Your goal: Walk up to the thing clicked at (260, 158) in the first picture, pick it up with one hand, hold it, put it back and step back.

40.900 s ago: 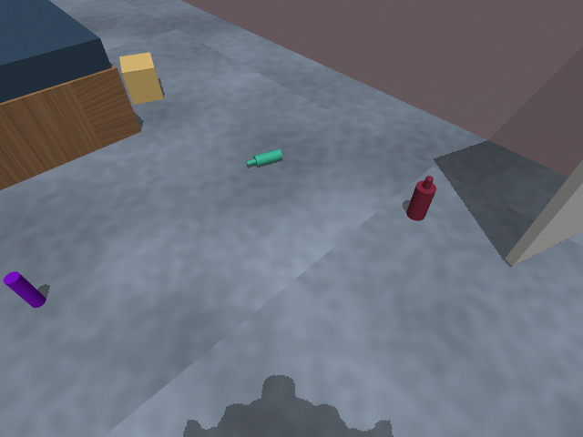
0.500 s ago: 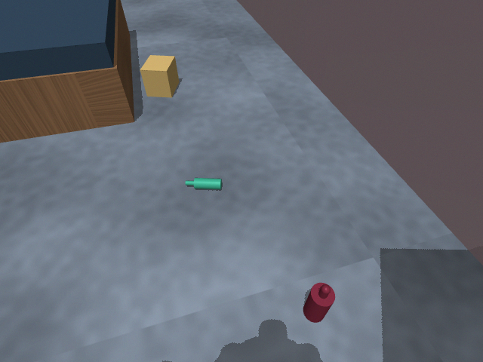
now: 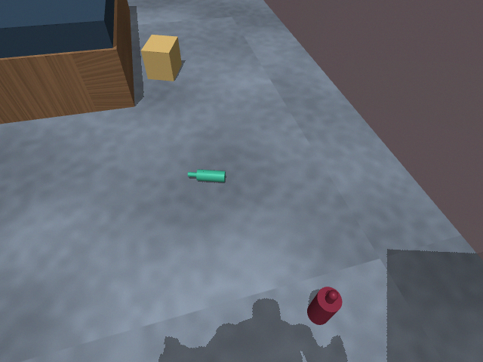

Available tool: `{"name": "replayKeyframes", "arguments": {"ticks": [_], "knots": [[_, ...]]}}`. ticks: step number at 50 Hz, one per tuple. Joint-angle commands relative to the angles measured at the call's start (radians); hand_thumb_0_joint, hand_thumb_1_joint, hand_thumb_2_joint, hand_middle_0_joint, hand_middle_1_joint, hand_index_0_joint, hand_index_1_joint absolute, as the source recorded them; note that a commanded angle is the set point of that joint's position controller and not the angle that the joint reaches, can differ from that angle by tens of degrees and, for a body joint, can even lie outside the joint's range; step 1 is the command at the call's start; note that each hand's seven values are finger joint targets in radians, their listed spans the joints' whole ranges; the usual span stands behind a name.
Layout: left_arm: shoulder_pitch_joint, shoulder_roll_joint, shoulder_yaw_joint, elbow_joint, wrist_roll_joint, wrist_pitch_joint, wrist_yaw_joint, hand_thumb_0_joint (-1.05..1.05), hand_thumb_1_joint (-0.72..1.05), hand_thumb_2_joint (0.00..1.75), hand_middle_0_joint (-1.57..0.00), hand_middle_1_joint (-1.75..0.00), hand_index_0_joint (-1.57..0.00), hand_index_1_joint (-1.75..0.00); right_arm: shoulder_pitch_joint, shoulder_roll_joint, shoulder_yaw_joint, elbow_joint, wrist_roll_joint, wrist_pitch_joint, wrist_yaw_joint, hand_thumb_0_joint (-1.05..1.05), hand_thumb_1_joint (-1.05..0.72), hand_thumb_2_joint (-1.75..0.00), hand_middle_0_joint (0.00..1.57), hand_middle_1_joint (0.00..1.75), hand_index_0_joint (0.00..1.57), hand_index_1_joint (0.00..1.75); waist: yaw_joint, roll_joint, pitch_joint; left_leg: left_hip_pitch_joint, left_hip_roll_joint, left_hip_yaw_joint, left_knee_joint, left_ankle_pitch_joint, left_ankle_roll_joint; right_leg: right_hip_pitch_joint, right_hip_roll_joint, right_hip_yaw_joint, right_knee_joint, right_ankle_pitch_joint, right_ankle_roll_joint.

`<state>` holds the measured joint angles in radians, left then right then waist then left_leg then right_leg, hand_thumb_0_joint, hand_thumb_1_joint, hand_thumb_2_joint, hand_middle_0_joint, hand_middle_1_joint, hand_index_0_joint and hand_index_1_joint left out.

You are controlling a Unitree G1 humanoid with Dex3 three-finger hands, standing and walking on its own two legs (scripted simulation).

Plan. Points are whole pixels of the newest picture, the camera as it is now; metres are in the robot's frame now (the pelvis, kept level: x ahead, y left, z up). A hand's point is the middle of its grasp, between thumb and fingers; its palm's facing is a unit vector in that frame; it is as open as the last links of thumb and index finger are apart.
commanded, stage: step back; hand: left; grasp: from above
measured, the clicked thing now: (206, 175) +1.08 +0.22 -0.73
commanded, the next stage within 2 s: stand in 0.12 s
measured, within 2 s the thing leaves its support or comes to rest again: neither
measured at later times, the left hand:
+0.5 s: hand out of the picture +0.10 +0.24 -0.13, palm faces -0.02 -0.94 -0.34, open 7.4 cm
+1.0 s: hand out of the picture +0.09 +0.24 -0.14, palm faces -0.03 -0.94 -0.34, open 7.4 cm
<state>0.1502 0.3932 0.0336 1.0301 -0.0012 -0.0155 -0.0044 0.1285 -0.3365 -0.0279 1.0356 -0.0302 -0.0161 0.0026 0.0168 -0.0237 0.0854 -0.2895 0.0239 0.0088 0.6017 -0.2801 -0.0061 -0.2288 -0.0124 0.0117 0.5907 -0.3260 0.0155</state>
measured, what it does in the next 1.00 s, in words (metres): stands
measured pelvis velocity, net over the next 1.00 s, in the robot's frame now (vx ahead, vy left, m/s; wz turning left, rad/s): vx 0.01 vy -0.01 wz -0.01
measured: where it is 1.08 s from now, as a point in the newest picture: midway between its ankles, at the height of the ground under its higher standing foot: outside the picture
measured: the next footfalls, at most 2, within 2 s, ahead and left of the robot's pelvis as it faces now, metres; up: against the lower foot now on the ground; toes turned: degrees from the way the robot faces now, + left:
none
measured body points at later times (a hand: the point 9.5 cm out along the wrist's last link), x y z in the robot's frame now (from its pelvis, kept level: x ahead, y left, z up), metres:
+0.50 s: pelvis +0.01 -0.01 +0.02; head +0.02 -0.01 +0.47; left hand +0.11 +0.29 -0.11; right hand +0.10 -0.31 -0.11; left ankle +0.03 +0.12 -0.73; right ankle -0.01 -0.13 -0.73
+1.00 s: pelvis +0.01 -0.01 +0.02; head +0.02 -0.01 +0.47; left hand +0.09 +0.29 -0.11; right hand +0.08 -0.31 -0.11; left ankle +0.03 +0.12 -0.73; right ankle -0.01 -0.13 -0.73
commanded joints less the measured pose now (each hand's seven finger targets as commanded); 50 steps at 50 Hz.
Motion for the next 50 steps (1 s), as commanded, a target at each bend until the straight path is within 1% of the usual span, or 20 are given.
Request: {"name": "replayKeyframes", "arguments": {"ticks": [1,3,4,5,6,9,10,12,15,18,21,22,26,30,32,34,38,40,43,50], "knots": [[-0.027,0.196,0.042,-0.046,-0.002,-0.021,0.02,0.0,0.9,0.9,-0.2,-0.3,-0.2,-0.3,-0.063,-0.246,-0.053,-0.047,0.017,-0.02,-0.024,0.0,-0.9,-0.9,0.2,0.3,0.2,0.3,-0.001,0.099,-0.181,0.114,0.121,-0.11,-0.132,0.4,0.061,0.075,-0.08,0.07,-0.064,0.357,-0.058],[-0.038,0.196,0.039,-0.034,-0.001,-0.022,0.022,0.0,0.9,0.9,-0.2,-0.3,-0.2,-0.3,-0.073,-0.237,-0.048,-0.035,0.02,-0.018,-0.025,0.0,-0.9,-0.9,0.2,0.3,0.2,0.3,-0.002,0.063,-0.194,0.135,0.116,-0.092,-0.118,0.455,0.064,0.091,-0.087,0.076,-0.077,0.406,-0.055],[-0.048,0.195,0.039,-0.031,-0.001,-0.021,0.023,0.0,0.9,0.9,-0.2,-0.3,-0.2,-0.3,-0.08,-0.231,-0.045,-0.028,0.02,-0.018,-0.025,0.0,-0.9,-0.9,0.2,0.3,0.2,0.3,-0.003,0.05,-0.193,0.142,0.116,-0.085,-0.126,0.451,0.061,0.09,-0.09,0.082,-0.086,0.411,-0.056],[-0.058,0.192,0.039,-0.027,0.0,-0.019,0.023,0.0,0.9,0.9,-0.2,-0.3,-0.2,-0.3,-0.098,-0.227,-0.044,-0.024,0.019,-0.017,-0.024,0.0,-0.9,-0.9,0.2,0.3,0.2,0.3,-0.003,0.051,-0.181,0.135,0.118,-0.083,-0.139,0.43,0.059,0.089,-0.091,0.08,-0.101,0.403,-0.053],[-0.047,0.165,0.016,-0.001,-0.006,-0.016,0.016,0.0,0.9,0.9,-0.2,-0.3,-0.2,-0.3,-0.083,-0.229,-0.034,-0.019,0.03,-0.021,-0.017,0.0,-0.9,-0.9,0.2,0.3,0.2,0.3,-0.013,0.061,-0.181,0.173,0.113,-0.108,-0.177,0.358,0.049,0.084,-0.095,0.086,-0.147,0.352,-0.049],[-0.088,0.169,0.012,0.012,0.001,-0.016,0.011,0.0,0.9,0.9,-0.2,-0.3,-0.2,-0.3,-0.125,-0.219,-0.029,-0.004,0.027,-0.019,-0.009,0.0,-0.9,-0.9,0.2,0.3,0.2,0.3,-0.013,0.032,-0.121,0.178,0.113,-0.109,-0.232,0.263,0.038,0.062,-0.095,0.088,-0.217,0.265,-0.04],[-0.104,0.178,0.014,0.015,0.004,-0.018,0.012,0.0,0.9,0.9,-0.2,-0.3,-0.2,-0.3,-0.115,-0.218,-0.029,0.002,0.027,-0.019,-0.009,0.0,-0.9,-0.9,0.2,0.3,0.2,0.3,-0.022,0.018,-0.131,0.189,0.11,-0.102,-0.238,0.274,0.035,0.079,-0.102,0.09,-0.225,0.281,-0.042],[-0.111,0.174,0.012,0.023,0.002,-0.022,0.012,0.0,0.9,0.9,-0.2,-0.3,-0.2,-0.3,-0.118,-0.218,-0.026,0.011,0.026,-0.023,-0.007,0.0,-0.9,-0.9,0.2,0.3,0.2,0.3,-0.02,0.017,-0.145,0.217,0.113,-0.095,-0.244,0.346,0.031,0.097,-0.107,0.087,-0.231,0.342,-0.039],[-0.118,0.178,0.012,0.035,0.002,-0.03,0.014,0.0,0.9,0.9,-0.2,-0.3,-0.2,-0.3,-0.125,-0.211,-0.023,0.02,0.028,-0.024,-0.005,0.0,-0.9,-0.9,0.2,0.3,0.2,0.3,-0.023,-0.002,-0.149,0.235,0.11,-0.084,-0.255,0.367,0.027,0.118,-0.115,0.085,-0.261,0.396,-0.031],[-0.13,0.178,0.014,0.04,0.002,-0.029,0.014,0.0,0.9,0.9,-0.2,-0.3,-0.2,-0.3,-0.134,-0.215,-0.022,0.027,0.025,-0.023,-0.004,0.0,-0.9,-0.9,0.2,0.3,0.2,0.3,-0.022,0.021,-0.136,0.228,0.11,-0.078,-0.277,0.32,0.021,0.124,-0.119,0.091,-0.286,0.358,-0.03],[-0.134,0.176,0.016,0.047,0.005,-0.024,0.012,0.0,0.9,0.9,-0.2,-0.3,-0.2,-0.3,-0.134,-0.211,-0.021,0.037,0.021,-0.022,-0.004,0.0,-0.9,-0.9,0.2,0.3,0.2,0.3,-0.019,0.029,-0.111,0.201,0.109,-0.08,-0.313,0.227,0.013,0.116,-0.111,0.087,-0.307,0.254,-0.03],[-0.128,0.178,0.016,0.05,0.006,-0.025,0.013,0.0,0.9,0.9,-0.2,-0.3,-0.2,-0.3,-0.144,-0.209,-0.02,0.038,0.022,-0.021,-0.003,0.0,-0.9,-0.9,0.2,0.3,0.2,0.3,-0.014,0.02,-0.108,0.209,0.107,-0.081,-0.312,0.225,0.014,0.11,-0.114,0.089,-0.317,0.251,-0.032],[-0.13,0.181,0.017,0.052,0.007,-0.027,0.012,0.0,0.9,0.9,-0.2,-0.3,-0.2,-0.3,-0.131,-0.209,-0.02,0.047,0.021,-0.022,-0.002,0.0,-0.9,-0.9,0.2,0.3,0.2,0.3,-0.021,0.018,-0.12,0.217,0.107,-0.077,-0.317,0.213,0.009,0.101,-0.116,0.092,-0.329,0.244,-0.034],[-0.13,0.18,0.016,0.051,0.006,-0.027,0.012,0.0,0.9,0.9,-0.2,-0.3,-0.2,-0.3,-0.118,-0.218,-0.02,0.053,0.02,-0.022,-0.003,0.0,-0.9,-0.9,0.2,0.3,0.2,0.3,-0.023,0.036,-0.133,0.208,0.114,-0.075,-0.316,0.239,0.011,0.127,-0.118,0.091,-0.322,0.27,-0.035],[-0.116,0.178,0.013,0.056,0.006,-0.026,0.012,0.0,0.9,0.9,-0.2,-0.3,-0.2,-0.3,-0.115,-0.214,-0.018,0.058,0.02,-0.019,-0.002,0.0,-0.9,-0.9,0.2,0.3,0.2,0.3,-0.019,0.022,-0.097,0.191,0.105,-0.076,-0.324,0.184,0.008,0.095,-0.113,0.091,-0.343,0.212,-0.031],[-0.116,0.178,0.012,0.056,0.006,-0.023,0.011,0.0,0.9,0.9,-0.2,-0.3,-0.2,-0.3,-0.106,-0.216,-0.016,0.059,0.02,-0.02,-0.002,0.0,-0.9,-0.9,0.2,0.3,0.2,0.3,-0.024,0.03,-0.097,0.198,0.108,-0.077,-0.328,0.162,0.01,0.079,-0.111,0.094,-0.345,0.184,-0.032],[-0.117,0.181,0.013,0.054,0.004,-0.024,0.011,0.0,0.9,0.9,-0.2,-0.3,-0.2,-0.3,-0.089,-0.219,-0.015,0.064,0.019,-0.019,-0.003,0.0,-0.9,-0.9,0.2,0.3,0.2,0.3,-0.026,0.02,-0.109,0.187,0.108,-0.082,-0.331,0.187,0.012,0.104,-0.113,0.093,-0.338,0.218,-0.034],[-0.104,0.179,0.012,0.058,0.005,-0.021,0.011,0.0,0.9,0.9,-0.2,-0.3,-0.2,-0.3,-0.094,-0.219,-0.015,0.062,0.019,-0.019,-0.003,0.0,-0.9,-0.9,0.2,0.3,0.2,0.3,-0.021,0.023,-0.097,0.194,0.106,-0.083,-0.334,0.154,0.011,0.08,-0.108,0.09,-0.339,0.173,-0.034],[-0.1,0.175,0.011,0.053,0.005,-0.023,0.01,0.0,0.9,0.9,-0.2,-0.3,-0.2,-0.3,-0.081,-0.227,-0.014,0.063,0.02,-0.021,-0.004,0.0,-0.9,-0.9,0.2,0.3,0.2,0.3,-0.022,0.031,-0.122,0.201,0.115,-0.083,-0.324,0.229,0.015,0.108,-0.113,0.087,-0.326,0.248,-0.035],[-0.091,0.174,0.007,0.049,0.004,-0.025,0.012,0.0,0.9,0.9,-0.2,-0.3,-0.2,-0.3,-0.081,-0.225,-0.011,0.06,0.022,-0.017,-0.006,0.0,-0.9,-0.9,0.2,0.3,0.2,0.3,-0.023,0.024,-0.122,0.214,0.116,-0.078,-0.308,0.284,0.017,0.113,-0.114,0.08,-0.32,0.306,-0.031]]}}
